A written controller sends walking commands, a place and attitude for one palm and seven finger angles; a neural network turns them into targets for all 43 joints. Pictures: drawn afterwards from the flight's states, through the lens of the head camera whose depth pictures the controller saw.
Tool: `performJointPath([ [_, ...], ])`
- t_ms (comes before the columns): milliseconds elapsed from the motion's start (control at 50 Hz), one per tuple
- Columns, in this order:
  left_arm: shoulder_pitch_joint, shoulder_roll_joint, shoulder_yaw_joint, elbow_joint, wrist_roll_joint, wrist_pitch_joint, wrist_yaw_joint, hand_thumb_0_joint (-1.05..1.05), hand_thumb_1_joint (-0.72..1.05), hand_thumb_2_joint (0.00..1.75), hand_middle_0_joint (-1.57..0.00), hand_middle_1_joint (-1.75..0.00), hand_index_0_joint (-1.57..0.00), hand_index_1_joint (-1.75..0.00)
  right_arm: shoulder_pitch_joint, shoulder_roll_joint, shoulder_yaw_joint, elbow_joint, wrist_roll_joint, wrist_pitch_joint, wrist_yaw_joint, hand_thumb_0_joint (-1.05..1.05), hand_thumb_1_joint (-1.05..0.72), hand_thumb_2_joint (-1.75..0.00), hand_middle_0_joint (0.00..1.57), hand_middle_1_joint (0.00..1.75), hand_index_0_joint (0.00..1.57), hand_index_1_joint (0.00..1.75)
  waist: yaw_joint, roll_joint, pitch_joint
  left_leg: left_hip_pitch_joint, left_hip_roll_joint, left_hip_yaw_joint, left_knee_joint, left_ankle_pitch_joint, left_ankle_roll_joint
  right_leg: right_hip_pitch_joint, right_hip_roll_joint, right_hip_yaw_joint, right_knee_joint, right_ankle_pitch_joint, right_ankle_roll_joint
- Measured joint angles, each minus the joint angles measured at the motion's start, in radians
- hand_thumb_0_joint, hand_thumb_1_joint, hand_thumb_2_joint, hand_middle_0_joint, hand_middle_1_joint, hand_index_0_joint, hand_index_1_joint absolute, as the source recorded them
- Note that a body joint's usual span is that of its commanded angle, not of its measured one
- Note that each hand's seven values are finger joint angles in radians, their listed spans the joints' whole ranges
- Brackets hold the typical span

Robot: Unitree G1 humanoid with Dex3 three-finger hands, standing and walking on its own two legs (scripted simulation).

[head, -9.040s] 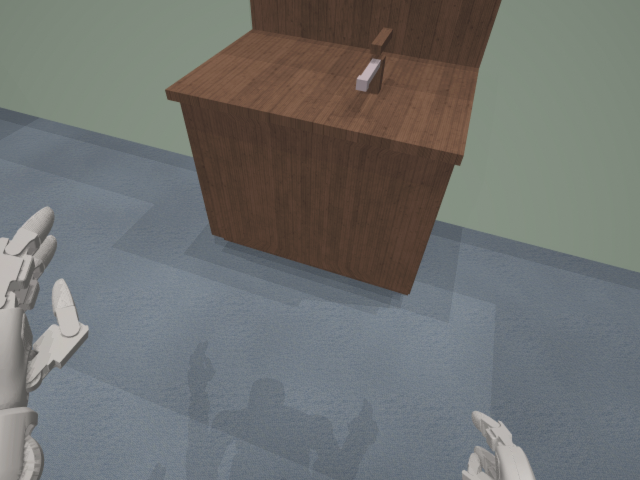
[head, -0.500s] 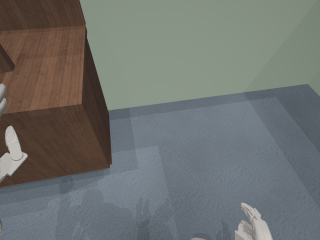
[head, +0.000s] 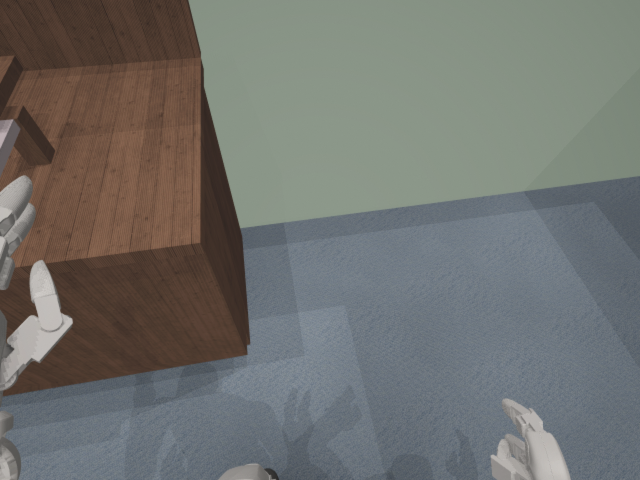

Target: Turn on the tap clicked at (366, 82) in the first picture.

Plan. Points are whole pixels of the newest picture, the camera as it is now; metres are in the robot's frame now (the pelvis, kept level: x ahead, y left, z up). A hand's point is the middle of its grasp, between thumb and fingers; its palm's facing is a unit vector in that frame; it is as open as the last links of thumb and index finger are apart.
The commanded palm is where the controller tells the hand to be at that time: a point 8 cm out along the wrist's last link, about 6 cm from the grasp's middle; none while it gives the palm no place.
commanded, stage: come to a stop and stand still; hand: left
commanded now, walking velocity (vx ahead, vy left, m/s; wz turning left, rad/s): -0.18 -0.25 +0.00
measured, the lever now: out of the picture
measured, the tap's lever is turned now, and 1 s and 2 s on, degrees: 0 0 0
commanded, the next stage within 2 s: none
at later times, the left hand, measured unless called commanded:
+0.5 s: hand (75, 351) +0.19 +0.21 +0.17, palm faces +0.37 -0.81 -0.46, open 7.4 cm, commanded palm +0.14 +0.25 +0.19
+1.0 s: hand (53, 443) +0.13 +0.19 +0.18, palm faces +0.42 -0.82 -0.38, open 7.4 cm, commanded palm +0.09 +0.23 +0.19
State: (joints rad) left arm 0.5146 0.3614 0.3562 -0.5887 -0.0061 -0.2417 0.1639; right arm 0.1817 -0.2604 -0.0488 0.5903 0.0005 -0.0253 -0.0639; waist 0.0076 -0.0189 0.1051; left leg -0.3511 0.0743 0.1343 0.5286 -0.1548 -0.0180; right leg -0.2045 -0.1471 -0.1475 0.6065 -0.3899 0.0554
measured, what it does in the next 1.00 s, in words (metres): steps on the spot: right foot, then left foot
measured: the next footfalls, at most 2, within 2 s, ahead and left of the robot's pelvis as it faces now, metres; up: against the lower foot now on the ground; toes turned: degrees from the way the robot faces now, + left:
right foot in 0.42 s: +0.02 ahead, -0.11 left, +0.00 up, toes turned -6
left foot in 0.78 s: -0.03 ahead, +0.07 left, +0.00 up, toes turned +2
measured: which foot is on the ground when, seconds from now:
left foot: down 0.00-0.44, up 0.46-0.76, down 0.78-1.00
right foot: down 0.00-0.00, up 0.02-0.40, down 0.42-1.00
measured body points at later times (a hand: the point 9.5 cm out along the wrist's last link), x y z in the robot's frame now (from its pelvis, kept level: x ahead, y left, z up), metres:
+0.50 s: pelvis -0.03 -0.03 +0.00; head +0.00 -0.05 +0.45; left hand +0.17 +0.25 +0.20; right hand +0.13 -0.24 -0.10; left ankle +0.04 +0.12 -0.71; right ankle -0.02 -0.10 -0.73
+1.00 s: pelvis -0.08 -0.05 +0.01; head -0.09 -0.05 +0.46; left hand +0.10 +0.24 +0.20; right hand +0.09 -0.27 -0.07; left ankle -0.07 +0.07 -0.73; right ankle -0.02 -0.10 -0.73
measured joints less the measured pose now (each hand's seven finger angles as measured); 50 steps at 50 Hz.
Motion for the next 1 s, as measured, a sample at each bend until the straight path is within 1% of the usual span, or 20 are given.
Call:
performJointPath([
  [20, -0.016, 0.019, 0.008, -0.010, -0.003, 0.001, 0.002, 0.02, 0.89, 0.89, -0.22, -0.30, -0.21, -0.31, -0.011, 0.015, -0.009, -0.003, 0.002, -0.001, -0.007, 0.01, -0.90, -0.90, 0.20, 0.30, 0.19, 0.30, -0.004, -0.018, 0.005, 0.000, -0.010, 0.008, 0.017, -0.029, 0.009, -0.025, -0.008, 0.025, 0.072, -0.033, -0.003],
  [40, -0.043, 0.041, 0.017, -0.007, -0.003, 0.000, 0.004, 0.02, 0.89, 0.89, -0.22, -0.30, -0.21, -0.31, -0.024, 0.037, -0.014, -0.005, 0.003, -0.001, -0.008, 0.01, -0.90, -0.90, 0.20, 0.30, 0.19, 0.30, -0.003, -0.039, 0.015, -0.003, -0.019, 0.015, 0.043, -0.054, 0.018, -0.058, 0.000, 0.067, 0.167, -0.096, -0.011],
  [80, -0.087, 0.073, 0.038, 0.014, -0.003, -0.001, 0.002, 0.02, 0.89, 0.89, -0.22, -0.30, -0.21, -0.31, -0.046, 0.079, -0.001, -0.010, 0.001, -0.003, 0.002, 0.01, -0.91, -0.90, 0.20, 0.30, 0.19, 0.30, -0.004, -0.063, 0.027, 0.005, -0.020, 0.017, 0.048, -0.067, 0.029, -0.122, 0.048, 0.113, 0.332, -0.167, -0.022],
  [140, -0.097, 0.089, 0.067, 0.007, -0.015, 0.020, 0.001, 0.02, 0.89, 0.89, -0.21, -0.30, -0.21, -0.31, -0.060, 0.128, 0.037, -0.027, -0.003, -0.018, 0.035, 0.01, -0.90, -0.90, 0.20, 0.30, 0.19, 0.30, -0.015, -0.062, 0.024, 0.022, 0.001, 0.009, 0.007, -0.041, 0.027, -0.187, 0.110, 0.089, 0.424, -0.144, -0.022],
  [240, -0.029, 0.062, 0.055, -0.081, -0.037, 0.035, -0.021, 0.02, 0.89, 0.89, -0.21, -0.30, -0.21, -0.31, -0.042, 0.159, 0.077, -0.053, -0.008, -0.047, 0.078, 0.01, -0.90, -0.90, 0.20, 0.30, 0.20, 0.30, -0.006, -0.021, 0.001, 0.035, 0.040, 0.013, -0.050, -0.009, 0.021, -0.204, 0.152, 0.039, 0.294, -0.057, -0.017],
  [340, 0.010, 0.061, 0.039, -0.057, -0.047, 0.054, -0.037, 0.02, 0.89, 0.89, -0.21, -0.30, -0.21, -0.31, -0.020, 0.150, 0.088, -0.048, -0.007, -0.046, 0.070, 0.01, -0.90, -0.90, 0.20, 0.30, 0.20, 0.30, 0.005, 0.028, -0.018, 0.029, 0.057, 0.010, -0.064, 0.012, 0.009, -0.143, 0.160, 0.043, 0.125, -0.047, -0.015],
  [400, 0.003, 0.062, 0.045, 0.008, -0.050, 0.081, -0.032, 0.02, 0.89, 0.89, -0.21, -0.30, -0.21, -0.31, -0.009, 0.135, 0.088, -0.040, 0.002, -0.039, 0.057, 0.01, -0.90, -0.90, 0.20, 0.30, 0.20, 0.30, 0.011, 0.042, -0.024, 0.012, 0.059, 0.011, -0.037, 0.011, -0.006, -0.071, 0.152, 0.045, -0.010, 0.009, -0.014],
  [420, -0.004, 0.059, 0.046, 0.029, -0.048, 0.089, -0.029, 0.02, 0.89, 0.89, -0.21, -0.30, -0.21, -0.31, -0.005, 0.128, 0.086, -0.038, 0.005, -0.037, 0.054, 0.01, -0.90, -0.90, 0.20, 0.30, 0.20, 0.30, 0.015, 0.042, -0.024, 0.003, 0.060, 0.013, -0.017, 0.006, -0.013, -0.048, 0.148, 0.042, -0.059, 0.057, -0.025],
  [460, -0.027, 0.026, 0.026, 0.069, -0.041, 0.105, -0.026, 0.02, 0.89, 0.89, -0.21, -0.30, -0.21, -0.31, -0.004, 0.104, 0.076, -0.019, 0.011, -0.030, 0.048, 0.01, -0.90, -0.90, 0.20, 0.30, 0.20, 0.30, 0.009, 0.074, -0.013, -0.013, 0.075, -0.011, 0.036, -0.048, -0.018, -0.038, 0.166, 0.023, -0.065, 0.115, -0.084],
  [500, -0.041, -0.002, -0.003, 0.084, -0.040, 0.122, -0.024, 0.02, 0.89, 0.89, -0.21, -0.30, -0.21, -0.31, 0.011, 0.082, 0.069, 0.008, 0.015, -0.025, 0.037, 0.01, -0.90, -0.90, 0.20, 0.30, 0.20, 0.30, 0.007, 0.069, -0.028, -0.043, 0.039, -0.057, 0.142, -0.192, -0.016, -0.045, 0.160, 0.018, -0.054, 0.108, -0.119],
  [560, -0.022, -0.031, -0.031, 0.080, -0.036, 0.117, -0.022, 0.02, 0.89, 0.89, -0.21, -0.30, -0.21, -0.31, 0.031, 0.053, 0.062, 0.041, 0.013, -0.020, 0.022, 0.01, -0.90, -0.90, 0.20, 0.30, 0.20, 0.30, 0.001, 0.043, -0.060, -0.078, -0.017, -0.089, 0.342, -0.234, -0.018, -0.053, 0.150, 0.025, -0.071, 0.115, -0.134],
  [600, -0.008, -0.031, -0.040, 0.078, -0.033, 0.105, -0.020, 0.02, 0.89, 0.89, -0.21, -0.30, -0.21, -0.31, 0.041, 0.038, 0.054, 0.051, 0.013, -0.015, 0.009, 0.01, -0.90, -0.90, 0.20, 0.30, 0.20, 0.30, -0.014, 0.034, -0.078, -0.074, -0.034, -0.090, 0.396, -0.233, -0.023, -0.054, 0.150, 0.019, -0.091, 0.130, -0.139],
  [660, -0.011, -0.007, -0.036, 0.083, -0.027, 0.081, -0.015, 0.02, 0.89, 0.89, -0.22, -0.30, -0.21, -0.31, 0.048, 0.023, 0.038, 0.055, 0.010, -0.012, -0.010, 0.01, -0.90, -0.90, 0.20, 0.30, 0.20, 0.30, -0.028, 0.025, -0.092, -0.027, -0.043, -0.080, 0.340, -0.243, -0.018, -0.058, 0.154, 0.004, -0.116, 0.150, -0.147],
  [720, -0.016, 0.017, -0.011, 0.083, -0.025, 0.060, -0.007, 0.02, 0.89, 0.89, -0.22, -0.30, -0.21, -0.31, 0.047, 0.013, 0.029, 0.042, 0.009, -0.009, -0.019, 0.01, -0.90, -0.90, 0.20, 0.30, 0.19, 0.30, -0.030, 0.021, -0.094, 0.046, -0.046, -0.073, 0.191, -0.242, -0.007, -0.067, 0.166, -0.008, -0.129, 0.167, -0.153],
  [780, -0.012, 0.022, 0.006, 0.075, -0.025, 0.051, 0.001, 0.02, 0.89, 0.89, -0.22, -0.30, -0.21, -0.31, 0.043, 0.007, 0.027, 0.022, 0.007, -0.007, -0.018, 0.01, -0.90, -0.90, 0.20, 0.30, 0.19, 0.30, -0.026, 0.029, -0.092, 0.131, -0.047, -0.076, 0.003, -0.155, 0.007, -0.077, 0.186, -0.020, -0.126, 0.178, -0.152],
  [800, -0.014, 0.022, 0.006, 0.079, -0.025, 0.050, 0.004, 0.02, 0.89, 0.89, -0.22, -0.30, -0.21, -0.31, 0.037, 0.016, 0.026, 0.024, 0.008, -0.005, -0.018, 0.01, -0.90, -0.90, 0.20, 0.30, 0.19, 0.30, -0.020, 0.016, -0.085, 0.146, -0.053, -0.070, -0.020, -0.135, 0.015, -0.075, 0.181, -0.015, -0.121, 0.179, -0.150],
  [840, -0.014, 0.013, -0.002, 0.090, -0.023, 0.051, 0.007, 0.02, 0.89, 0.89, -0.21, -0.30, -0.21, -0.31, 0.036, 0.029, 0.034, 0.019, 0.011, 0.001, -0.016, 0.01, -0.90, -0.90, 0.20, 0.30, 0.19, 0.30, -0.002, -0.003, -0.086, 0.166, -0.059, -0.054, -0.042, -0.124, 0.025, -0.063, 0.177, 0.001, -0.131, 0.189, -0.129],
  [900, -0.018, -0.003, -0.021, 0.109, -0.015, 0.058, 0.005, 0.02, 0.89, 0.89, -0.21, -0.30, -0.21, -0.31, 0.040, 0.043, 0.052, 0.003, 0.007, -0.005, -0.016, 0.01, -0.90, -0.90, 0.20, 0.30, 0.19, 0.30, 0.008, -0.002, -0.104, 0.163, -0.059, -0.051, -0.045, -0.118, 0.027, -0.065, 0.176, 0.004, -0.140, 0.200, -0.096],
  [940, -0.039, -0.011, -0.034, 0.126, -0.007, 0.060, 0.002, 0.02, 0.89, 0.89, -0.21, -0.30, -0.21, -0.31, 0.038, 0.053, 0.061, -0.002, 0.006, -0.012, -0.014, 0.01, -0.90, -0.90, 0.20, 0.30, 0.19, 0.30, 0.016, 0.004, -0.107, 0.154, -0.059, -0.053, -0.034, -0.117, 0.027, -0.070, 0.175, 0.002, -0.135, 0.204, -0.100],
  [1000, -0.066, -0.024, -0.046, 0.148, -0.001, 0.065, -0.005, 0.02, 0.89, 0.89, -0.21, -0.30, -0.21, -0.31, 0.033, 0.065, 0.073, 0.000, 0.002, -0.016, -0.007, 0.01, -0.90, -0.90, 0.20, 0.30, 0.20, 0.30, 0.026, 0.020, -0.112, 0.136, -0.054, -0.054, -0.015, -0.120, 0.027, -0.076, 0.181, 0.000, -0.144, 0.218, -0.128],
])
